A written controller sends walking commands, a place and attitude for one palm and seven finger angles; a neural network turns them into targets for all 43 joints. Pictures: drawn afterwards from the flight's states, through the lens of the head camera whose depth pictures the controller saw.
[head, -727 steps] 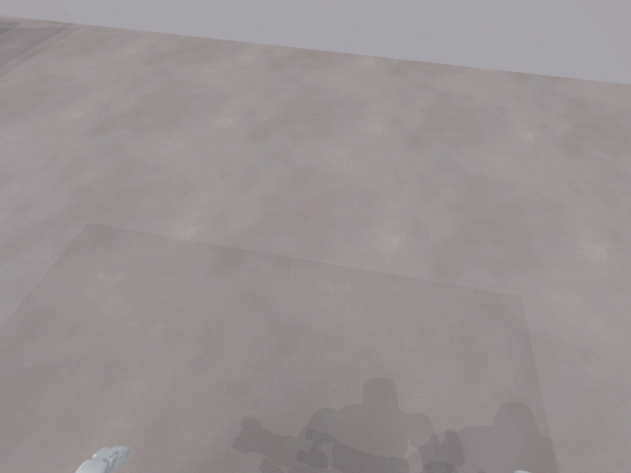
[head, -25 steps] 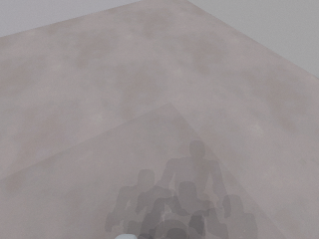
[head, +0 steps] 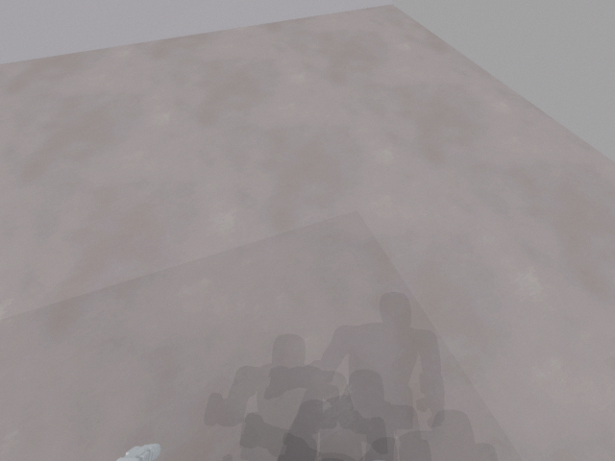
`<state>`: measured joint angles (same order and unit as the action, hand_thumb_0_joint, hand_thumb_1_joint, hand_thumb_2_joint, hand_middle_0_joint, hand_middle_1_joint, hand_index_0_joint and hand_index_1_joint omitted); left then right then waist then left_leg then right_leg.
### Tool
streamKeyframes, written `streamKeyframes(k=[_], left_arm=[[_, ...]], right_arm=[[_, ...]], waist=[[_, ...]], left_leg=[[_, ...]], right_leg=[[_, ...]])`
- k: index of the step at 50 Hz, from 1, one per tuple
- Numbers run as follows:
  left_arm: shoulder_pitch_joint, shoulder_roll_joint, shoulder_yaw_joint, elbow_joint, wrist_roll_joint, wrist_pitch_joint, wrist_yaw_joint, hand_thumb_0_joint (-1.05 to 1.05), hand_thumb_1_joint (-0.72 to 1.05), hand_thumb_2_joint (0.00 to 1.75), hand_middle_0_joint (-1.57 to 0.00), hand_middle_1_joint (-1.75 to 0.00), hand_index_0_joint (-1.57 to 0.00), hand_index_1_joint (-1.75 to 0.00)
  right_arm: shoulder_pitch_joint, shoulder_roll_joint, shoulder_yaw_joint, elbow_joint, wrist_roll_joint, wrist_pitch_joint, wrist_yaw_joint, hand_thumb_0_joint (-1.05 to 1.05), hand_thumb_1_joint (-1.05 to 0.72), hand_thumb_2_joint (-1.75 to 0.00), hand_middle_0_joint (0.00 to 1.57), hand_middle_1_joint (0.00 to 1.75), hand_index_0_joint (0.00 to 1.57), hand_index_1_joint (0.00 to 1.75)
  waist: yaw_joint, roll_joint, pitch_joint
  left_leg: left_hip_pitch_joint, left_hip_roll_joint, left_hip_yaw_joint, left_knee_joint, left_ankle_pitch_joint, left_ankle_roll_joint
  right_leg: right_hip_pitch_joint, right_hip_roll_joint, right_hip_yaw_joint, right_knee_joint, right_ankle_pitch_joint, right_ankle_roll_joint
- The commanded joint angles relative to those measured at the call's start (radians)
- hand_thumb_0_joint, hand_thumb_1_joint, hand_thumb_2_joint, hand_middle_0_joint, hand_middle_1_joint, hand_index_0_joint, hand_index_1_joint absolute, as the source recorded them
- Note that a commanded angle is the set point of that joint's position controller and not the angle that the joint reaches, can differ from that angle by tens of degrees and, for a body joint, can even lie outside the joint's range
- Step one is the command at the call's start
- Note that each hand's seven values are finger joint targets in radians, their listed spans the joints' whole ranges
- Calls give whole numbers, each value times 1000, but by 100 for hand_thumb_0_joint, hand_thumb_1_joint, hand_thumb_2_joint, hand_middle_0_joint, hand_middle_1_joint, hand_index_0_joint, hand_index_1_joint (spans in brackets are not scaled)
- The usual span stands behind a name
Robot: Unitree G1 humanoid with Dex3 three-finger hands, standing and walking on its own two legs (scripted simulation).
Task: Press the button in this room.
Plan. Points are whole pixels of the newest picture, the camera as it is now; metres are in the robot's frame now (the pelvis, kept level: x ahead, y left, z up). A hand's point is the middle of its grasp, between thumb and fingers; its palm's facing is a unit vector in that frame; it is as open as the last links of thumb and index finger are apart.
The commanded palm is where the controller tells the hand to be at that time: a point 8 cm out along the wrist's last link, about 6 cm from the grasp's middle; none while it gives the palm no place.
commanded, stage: turn or walk to find it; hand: left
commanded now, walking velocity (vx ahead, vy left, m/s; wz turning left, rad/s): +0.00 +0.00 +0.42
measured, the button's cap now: out of the picture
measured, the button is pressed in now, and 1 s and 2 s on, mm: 0 0 0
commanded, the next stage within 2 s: stand and wait in 1.80 s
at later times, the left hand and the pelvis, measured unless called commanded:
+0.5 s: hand out of the picture -0.03 +0.17 -0.16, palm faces +0.28 -0.93 -0.25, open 7.3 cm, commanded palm none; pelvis -0.03 -0.03 +0.00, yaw +15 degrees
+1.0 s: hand out of the picture -0.04 +0.20 -0.16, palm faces +0.43 -0.86 -0.26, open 7.4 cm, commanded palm none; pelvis -0.05 -0.03 +0.00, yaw +26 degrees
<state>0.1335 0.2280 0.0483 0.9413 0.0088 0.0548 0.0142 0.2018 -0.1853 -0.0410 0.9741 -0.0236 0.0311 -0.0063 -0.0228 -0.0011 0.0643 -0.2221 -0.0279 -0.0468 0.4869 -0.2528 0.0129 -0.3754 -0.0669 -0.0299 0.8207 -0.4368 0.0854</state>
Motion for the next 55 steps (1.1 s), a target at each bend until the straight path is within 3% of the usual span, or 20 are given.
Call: streamKeyframes(k=[1, 2, 3, 4, 5, 7, 10, 23, 27, 29, 30, 32, 36, 43, 49, 50, 51, 52, 53, 55], left_arm=[[83, 76, 19, -52, -6, -39, 7, 0, 90, 90, -20, -30, -20, -30], [118, 89, 24, -43, -4, -48, 9, 0, 90, 90, -20, -30, -20, -30], [156, 155, 35, -40, 7, -61, 15, 0, 90, 90, -20, -30, -20, -30], [172, 238, 53, -39, 19, -68, 21, 0, 90, 90, -20, -30, -20, -30], [173, 235, 44, -52, 9, -61, 22, 0, 90, 90, -20, -30, -20, -30], [38, 172, 42, -83, 5, -61, 23, 0, 90, 90, -20, -30, -20, -30], [-7, 111, 21, -99, 5, -67, 19, 0, 90, 90, -20, -30, -20, -30], [148, 180, 48, -21, 24, -59, 18, 0, 90, 90, -20, -30, -20, -30], [117, 176, 49, -15, 8, -46, 14, 0, 90, 90, -20, -30, -20, -30], [86, 66, 20, -72, 2, -32, 6, 0, 90, 90, -20, -30, -20, -30], [38, 90, 19, -78, 7, -20, 10, 0, 90, 90, -20, -30, -20, -30], [10, 89, 28, -53, 9, -10, 6, 0, 90, 90, -20, -30, -20, -30], [68, 94, 25, -19, 6, -21, -5, 0, 90, 90, -20, -30, -20, -30], [-4, 76, 16, -61, 0, -24, 3, 0, 90, 90, -20, -30, -20, -30], [109, 78, 21, -42, -5, -43, 7, 0, 90, 90, -20, -30, -20, -30], [147, 106, 28, -35, 0, -53, 10, 0, 90, 90, -20, -30, -20, -30], [166, 187, 43, -32, 14, -63, 19, 0, 90, 90, -20, -30, -20, -30], [173, 241, 53, -46, 17, -62, 20, 0, 90, 90, -20, -30, -20, -30], [142, 209, 50, -60, 9, -59, 25, 0, 90, 90, -20, -30, -20, -30], [20, 158, 41, -90, 7, -57, 24, 0, 90, 90, -20, -30, -20, -30]], right_arm=[[-9, -210, -63, -69, 0, -11, -7, 0, -90, -90, 20, 30, 20, 30], [-10, -194, -63, -71, 6, -11, -6, 0, -90, -90, 20, 30, 20, 30], [9, -148, -57, -76, 16, -12, 1, 0, -90, -90, 20, 30, 20, 30], [5, -85, -45, -105, 15, -13, 2, 0, -90, -90, 20, 30, 20, 30], [-18, -138, -59, -106, 9, 0, -1, 0, -90, -90, 20, 30, 20, 30], [28, -140, -70, -57, 3, 23, 8, 0, -90, -90, 20, 30, 20, 30], [88, -117, -64, -20, -1, 29, 22, 0, -90, -90, 20, 30, 20, 30], [-51, -92, -33, -56, 16, 8, 19, 0, -90, -90, 20, 30, 20, 30], [54, -124, -35, -32, 15, -14, 16, 0, -90, -90, 20, 30, 20, 30], [116, -280, -71, -35, 5, -22, 6, 0, -90, -90, 20, 30, 20, 30], [126, -294, -70, -22, 3, -12, 2, 0, -90, -90, 20, 30, 20, 30], [38, -238, -56, -34, 0, -17, -15, 0, -90, -90, 20, 30, 20, 30], [-18, -208, -43, -56, 6, -28, -16, 0, -90, -90, 20, 30, 20, 30], [38, -213, -56, -51, 0, -21, -12, 0, -90, -90, 20, 30, 20, 30], [-19, -204, -63, -72, 3, -10, -6, 0, -90, -90, 20, 30, 20, 30], [-21, -177, -62, -78, 9, -11, -2, 0, -90, -90, 20, 30, 20, 30], [3, -116, -52, -91, 18, -12, 3, 0, -90, -90, 20, 30, 20, 30], [-28, -106, -52, -118, 14, -8, 1, 0, -90, -90, 20, 30, 20, 30], [-27, -150, -64, -104, 7, 8, 1, 0, -90, -90, 20, 30, 20, 30], [8, -141, -71, -61, 1, 26, 11, 0, -90, -90, 20, 30, 20, 30]], waist=[[38, 157, -94], [57, 126, -113], [68, -40, -151], [79, -310, -133], [87, -228, -117], [26, -183, -40], [-10, -145, -21], [78, -196, -90], [5, -104, -143], [-35, 337, -120], [-47, 234, -107], [-18, 260, -47], [18, 149, -70], [-14, 154, -74], [47, 154, -103], [63, 80, -121], [67, -155, -147], [85, -297, -103], [72, -190, -83], [21, -162, 4]], left_leg=[[-18, 210, -252, -55, 421, 121], [-85, 173, -234, 0, 331, 83], [-216, 96, -162, 122, 120, 23], [-378, -41, -6, 352, -299, -43], [-331, -5, -45, 529, -357, -36], [-319, 26, -64, 707, -234, -38], [-321, 44, -14, 755, -97, -63], [-196, 76, 103, 297, -229, -75], [76, 71, 121, -73, 63, -47], [228, 416, -317, -178, 527, 111], [146, 457, -275, -168, 507, 174], [90, 349, -218, -176, 445, 151], [128, 264, -110, -138, 533, 131], [130, 273, -209, -123, 514, 161], [-60, 199, -243, -35, 372, 105], [-128, 147, -206, 27, 250, 59], [-293, 37, -86, 198, -11, -5], [-361, -37, -7, 420, -340, -40], [-319, 9, -56, 576, -314, -35], [-322, 35, -51, 720, -206, -38]], right_leg=[[146, 33, -33, -259, 135, -14], [258, 12, -23, -394, 243, -18], [411, -128, 108, -490, 290, -52], [449, -382, 354, -513, 445, -163], [288, -434, 336, -525, 464, -235], [148, -335, 239, -580, 198, -216], [155, -230, 52, -544, 289, -162], [312, -318, -13, -436, 546, -233], [183, -269, -112, -250, 480, -130], [-193, -62, -148, 101, -191, -8], [-154, -66, -67, 206, -203, -22], [-190, -69, -13, 275, -82, -17], [-168, -43, -10, 283, 27, -1], [-114, -14, 1, 89, -22, 5], [199, 27, -33, -319, 188, -15], [304, -21, 0, -434, 268, -25], [434, -228, 200, -496, 305, -88], [348, -418, 366, -536, 414, -204], [227, -424, 317, -557, 348, -248], [109, -320, 209, -588, 151, -212]])
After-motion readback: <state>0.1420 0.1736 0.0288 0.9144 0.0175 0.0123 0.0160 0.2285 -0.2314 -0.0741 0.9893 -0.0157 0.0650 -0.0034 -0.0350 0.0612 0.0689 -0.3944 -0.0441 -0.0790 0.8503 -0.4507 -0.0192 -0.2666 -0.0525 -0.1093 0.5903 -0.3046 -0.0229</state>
